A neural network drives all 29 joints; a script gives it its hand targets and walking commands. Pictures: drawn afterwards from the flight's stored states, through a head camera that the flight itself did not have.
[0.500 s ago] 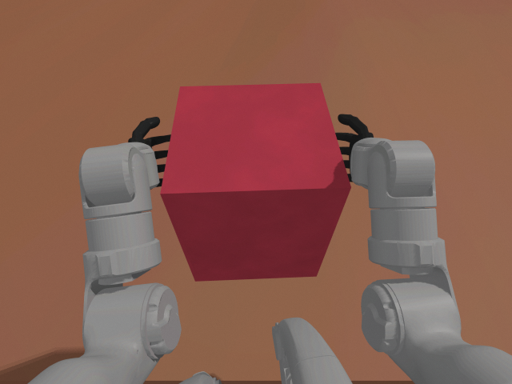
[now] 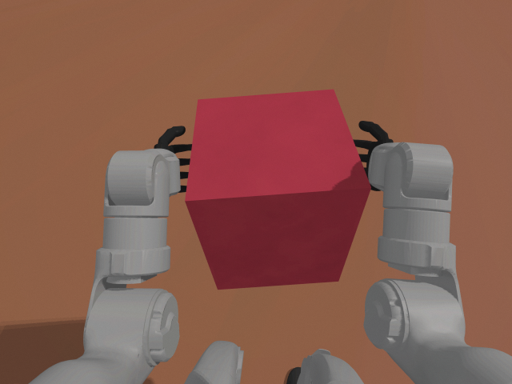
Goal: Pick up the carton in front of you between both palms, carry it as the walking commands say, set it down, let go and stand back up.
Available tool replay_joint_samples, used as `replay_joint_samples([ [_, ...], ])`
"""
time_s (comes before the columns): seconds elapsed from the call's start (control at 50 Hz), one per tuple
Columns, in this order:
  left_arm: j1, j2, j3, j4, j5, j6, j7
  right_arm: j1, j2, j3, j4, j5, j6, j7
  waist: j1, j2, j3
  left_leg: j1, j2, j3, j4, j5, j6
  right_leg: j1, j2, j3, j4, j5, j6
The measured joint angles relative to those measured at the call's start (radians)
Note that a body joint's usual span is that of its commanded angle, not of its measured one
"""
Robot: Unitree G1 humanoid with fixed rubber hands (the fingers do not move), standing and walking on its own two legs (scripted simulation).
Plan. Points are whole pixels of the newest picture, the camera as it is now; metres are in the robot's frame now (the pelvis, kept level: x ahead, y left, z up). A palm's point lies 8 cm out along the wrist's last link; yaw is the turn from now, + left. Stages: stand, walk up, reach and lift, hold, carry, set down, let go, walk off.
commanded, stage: carry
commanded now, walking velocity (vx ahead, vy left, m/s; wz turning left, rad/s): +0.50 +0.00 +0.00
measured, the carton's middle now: (272, 195) +0.38 +0.02 +0.05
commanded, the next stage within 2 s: none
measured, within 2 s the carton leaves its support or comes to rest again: neither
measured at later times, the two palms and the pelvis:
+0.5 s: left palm (181, 40) +0.63 +0.20 +0.18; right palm (349, 45) +0.62 -0.10 +0.19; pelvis +0.27 +0.06 +0.05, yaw -1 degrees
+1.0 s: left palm (227, 11) +0.86 +0.15 +0.13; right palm (354, 14) +0.87 -0.15 +0.13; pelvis +0.56 +0.01 +0.06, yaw +1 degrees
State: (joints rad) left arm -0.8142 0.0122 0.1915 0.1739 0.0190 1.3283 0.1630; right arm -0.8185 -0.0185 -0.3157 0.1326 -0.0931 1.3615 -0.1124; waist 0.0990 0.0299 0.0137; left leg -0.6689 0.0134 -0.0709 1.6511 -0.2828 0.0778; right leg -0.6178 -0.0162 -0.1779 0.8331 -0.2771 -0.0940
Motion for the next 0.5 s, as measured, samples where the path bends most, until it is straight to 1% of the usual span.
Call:
replay_joint_samples([
  [0.02,-0.001,-0.003,0.009,-0.03,0.0,0.0,0.002,0.001,0.002,0.003,-0.032,0.004,0.0,-0.003,-0.008,-0.004,0.013,-0.038,0.002,0.017,-0.03,-0.045,0.002,0.027,-0.003,0.004,-0.032,0.003,0.001],
  [0.06,-0.007,-0.014,0.031,-0.088,0.005,0.0,0.004,-0.002,0.006,0.008,-0.087,0.01,-0.003,-0.006,-0.024,-0.009,0.025,-0.092,0.012,0.053,-0.149,-0.111,0.0,0.077,-0.01,0.013,-0.091,0.006,0.006],
  [0.1,-0.018,-0.025,0.054,-0.133,0.015,0.001,0.004,-0.008,0.006,0.012,-0.126,0.016,-0.007,-0.007,-0.037,-0.007,0.018,-0.129,0.027,0.081,-0.275,-0.117,-0.01,0.121,-0.013,0.019,-0.141,0.003,0.012],
  [0.14,-0.028,-0.033,0.069,-0.153,0.025,0.003,0.001,-0.015,0.004,0.016,-0.14,0.021,-0.011,-0.007,-0.047,-0.003,-0.002,-0.148,0.046,0.098,-0.398,-0.081,-0.022,0.166,-0.011,0.024,-0.185,-0.005,0.021],
  [0.22,-0.037,-0.031,0.075,-0.119,0.049,0.013,-0.013,-0.027,-0.005,0.025,-0.092,0.021,-0.007,-0.007,-0.061,-0.002,-0.07,-0.099,0.071,0.115,-0.69,0.042,-0.044,0.268,-0.006,0.036,-0.26,-0.039,0.048],
  [0.26,-0.036,-0.027,0.07,-0.077,0.059,0.02,-0.02,-0.032,-0.012,0.029,-0.041,0.021,-0.003,-0.007,-0.068,-0.007,-0.107,-0.036,0.066,0.132,-0.84,0.075,-0.047,0.322,-0.009,0.044,-0.283,-0.067,0.066],
  [0.3,-0.034,-0.021,0.063,-0.028,0.066,0.025,-0.026,-0.037,-0.019,0.033,0.019,0.023,-0.004,-0.007,-0.076,-0.018,-0.142,0.048,0.046,0.162,-0.984,0.101,-0.044,0.373,-0.021,0.051,-0.288,-0.108,0.087],
  [0.34,-0.038,-0.007,0.061,0.022,0.064,0.03,-0.041,-0.056,-0.022,0.04,0.095,0.021,-0.012,-0.006,-0.085,-0.024,-0.168,0.152,0.025,0.198,-1.112,0.144,-0.035,0.402,-0.034,0.063,-0.231,-0.171,0.108],
  [0.36,-0.038,0.007,0.058,0.044,0.058,0.026,-0.05,-0.059,-0.018,0.044,0.128,0.019,-0.028,-0.005,-0.096,-0.04,-0.176,0.158,0.014,0.209,-1.092,0.158,-0.024,0.383,-0.053,0.072,-0.15,-0.196,0.111],
  [0.38,-0.03,0.018,0.058,0.064,0.054,0.018,-0.055,-0.055,-0.008,0.052,0.155,0.013,-0.044,-0.005,-0.107,-0.048,-0.177,0.159,0.009,0.215,-1.055,0.132,-0.014,0.344,-0.052,0.1,-0.036,-0.206,0.113],
  [0.42,-0.006,0.026,0.063,0.101,0.051,0.009,-0.06,-0.026,0.012,0.063,0.189,0.0,-0.06,-0.005,-0.12,-0.043,-0.17,0.189,0.011,0.212,-1.04,0.08,-0.003,0.247,-0.023,0.139,0.188,-0.212,0.1],
  [0.44,0.006,0.024,0.061,0.116,0.052,0.007,-0.061,-0.002,0.017,0.066,0.193,-0.001,-0.062,-0.005,-0.122,-0.041,-0.164,0.211,0.013,0.209,-1.056,0.068,-0.002,0.2,-0.014,0.141,0.261,-0.193,0.092],
  [0.46,0.017,0.019,0.054,0.126,0.056,0.005,-0.056,0.024,0.021,0.071,0.188,0.002,-0.063,-0.006,-0.123,-0.041,-0.157,0.236,0.013,0.206,-1.08,0.067,-0.008,0.156,-0.013,0.138,0.299,-0.161,0.088],
  [0.5,0.039,0.013,0.039,0.122,0.058,0.001,-0.056,0.068,0.026,0.076,0.161,0.008,-0.067,-0.006,-0.123,-0.046,-0.136,0.285,0.01,0.203,-1.133,0.07,-0.009,0.078,-0.026,0.131,0.309,-0.088,0.091],
])
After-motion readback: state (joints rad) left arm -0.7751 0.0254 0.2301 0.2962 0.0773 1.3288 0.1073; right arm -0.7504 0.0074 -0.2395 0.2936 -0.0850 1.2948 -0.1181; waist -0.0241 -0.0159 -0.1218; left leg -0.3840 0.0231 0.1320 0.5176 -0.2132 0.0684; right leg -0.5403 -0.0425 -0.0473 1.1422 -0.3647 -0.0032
